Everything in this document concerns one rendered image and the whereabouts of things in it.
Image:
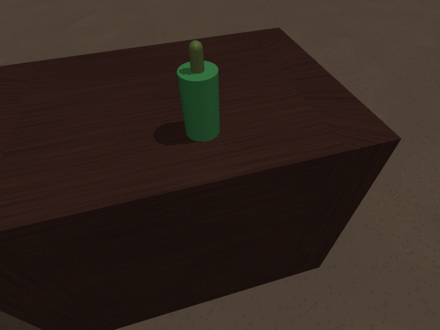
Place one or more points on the bottle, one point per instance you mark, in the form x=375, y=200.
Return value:
x=199, y=91

